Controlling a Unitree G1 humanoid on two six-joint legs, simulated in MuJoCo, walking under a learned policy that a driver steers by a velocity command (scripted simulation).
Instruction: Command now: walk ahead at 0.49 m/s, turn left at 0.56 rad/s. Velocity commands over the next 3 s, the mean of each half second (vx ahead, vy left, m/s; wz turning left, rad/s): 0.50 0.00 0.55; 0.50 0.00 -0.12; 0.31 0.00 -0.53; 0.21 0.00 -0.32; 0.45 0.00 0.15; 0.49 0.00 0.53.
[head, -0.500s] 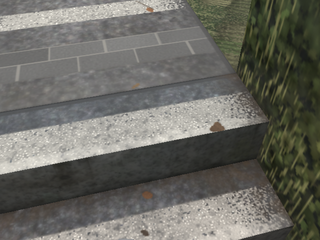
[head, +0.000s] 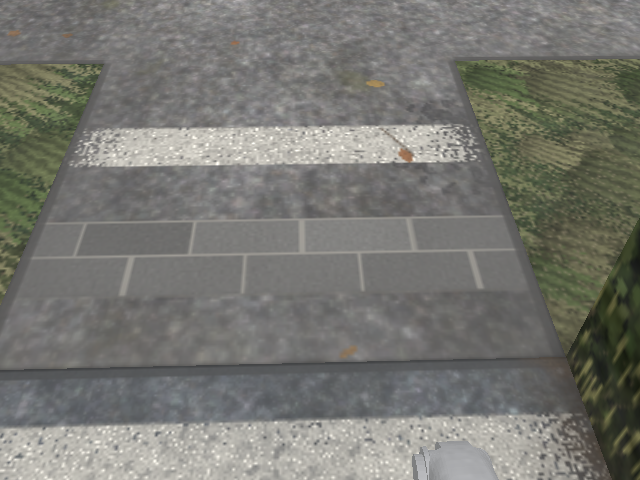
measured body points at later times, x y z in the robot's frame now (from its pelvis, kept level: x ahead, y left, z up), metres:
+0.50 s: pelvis +0.25 -0.03 +0.20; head +0.25 -0.01 +0.65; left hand +0.08 +0.09 +0.04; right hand +0.52 -0.12 +0.11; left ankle +0.37 +0.15 -0.23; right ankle +0.18 -0.16 -0.54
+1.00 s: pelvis +0.49 +0.08 +0.38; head +0.50 +0.07 +0.83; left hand +0.57 +0.32 +0.25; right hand +0.51 -0.14 +0.23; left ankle +0.43 +0.15 -0.35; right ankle +0.66 -0.06 -0.22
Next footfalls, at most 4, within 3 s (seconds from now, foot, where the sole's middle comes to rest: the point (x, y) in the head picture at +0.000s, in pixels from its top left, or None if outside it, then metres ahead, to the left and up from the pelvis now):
0.08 right None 0.22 -0.15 -0.58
0.62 left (211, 449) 0.46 0.17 -0.39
1.22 right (336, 277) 0.79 -0.04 -0.39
1.78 left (215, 292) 0.77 0.18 -0.39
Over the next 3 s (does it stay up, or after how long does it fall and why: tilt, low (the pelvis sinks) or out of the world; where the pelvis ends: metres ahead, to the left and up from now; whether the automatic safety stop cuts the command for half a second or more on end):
stays up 1.23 0.04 0.39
